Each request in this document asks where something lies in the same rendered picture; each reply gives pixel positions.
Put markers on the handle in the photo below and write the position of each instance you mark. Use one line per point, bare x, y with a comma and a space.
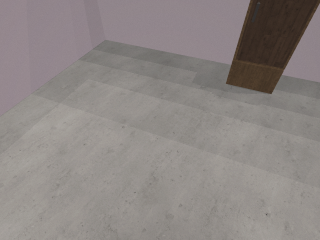
255, 13

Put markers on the cupboard door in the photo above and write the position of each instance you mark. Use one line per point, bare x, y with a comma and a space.
278, 24

